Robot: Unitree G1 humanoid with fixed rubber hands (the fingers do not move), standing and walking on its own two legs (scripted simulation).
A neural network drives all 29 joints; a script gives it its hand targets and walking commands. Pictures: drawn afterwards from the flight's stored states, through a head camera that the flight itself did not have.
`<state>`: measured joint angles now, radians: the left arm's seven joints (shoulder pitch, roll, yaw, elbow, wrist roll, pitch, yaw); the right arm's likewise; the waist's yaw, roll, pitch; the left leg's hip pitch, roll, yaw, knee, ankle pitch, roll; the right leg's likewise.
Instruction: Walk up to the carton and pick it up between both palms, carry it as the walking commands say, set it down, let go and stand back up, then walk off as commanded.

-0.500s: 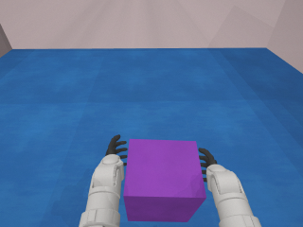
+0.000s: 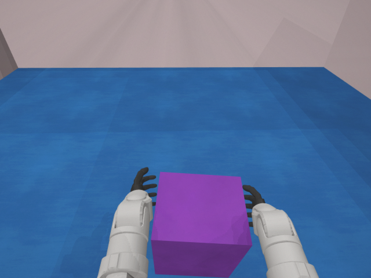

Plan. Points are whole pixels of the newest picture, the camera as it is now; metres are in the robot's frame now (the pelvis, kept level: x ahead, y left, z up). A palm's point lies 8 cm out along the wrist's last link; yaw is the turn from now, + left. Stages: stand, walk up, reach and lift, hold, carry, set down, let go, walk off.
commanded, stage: hold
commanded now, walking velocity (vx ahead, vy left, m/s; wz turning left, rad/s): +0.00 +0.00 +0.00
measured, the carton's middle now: (196, 227) +0.28 +0.00 -0.04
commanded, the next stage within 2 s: carry in 1.28 s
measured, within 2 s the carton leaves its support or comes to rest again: neither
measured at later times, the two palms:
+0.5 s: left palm (141, 195) +0.31 +0.13 +0.05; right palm (260, 215) +0.28 -0.14 +0.03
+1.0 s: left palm (140, 193) +0.31 +0.13 +0.06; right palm (258, 217) +0.27 -0.14 +0.02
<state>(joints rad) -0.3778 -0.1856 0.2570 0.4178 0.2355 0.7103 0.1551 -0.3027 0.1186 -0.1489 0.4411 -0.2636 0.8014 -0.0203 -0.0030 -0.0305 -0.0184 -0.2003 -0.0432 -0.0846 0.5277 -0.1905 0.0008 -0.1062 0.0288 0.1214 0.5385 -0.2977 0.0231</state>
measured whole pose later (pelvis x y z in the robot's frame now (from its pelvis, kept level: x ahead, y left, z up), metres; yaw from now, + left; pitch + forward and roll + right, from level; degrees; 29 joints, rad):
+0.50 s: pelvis +0.00 +0.01 +0.00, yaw -1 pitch -7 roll +0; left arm -0.41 -0.20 0.25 0.42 0.24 0.71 0.17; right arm -0.31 0.10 -0.16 0.46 -0.25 0.79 -0.01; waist 0.00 -0.04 -0.01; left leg -0.22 -0.04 -0.07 0.55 -0.20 0.01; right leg -0.13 0.03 0.14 0.56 -0.30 0.03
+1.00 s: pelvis +0.00 +0.01 +0.00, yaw +0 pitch -8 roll +0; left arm -0.41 -0.20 0.24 0.42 0.25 0.70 0.16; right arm -0.30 0.12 -0.17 0.43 -0.27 0.81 -0.03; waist 0.01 -0.03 0.00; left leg -0.20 -0.05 -0.07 0.55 -0.20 0.01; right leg -0.10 0.03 0.13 0.54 -0.30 0.03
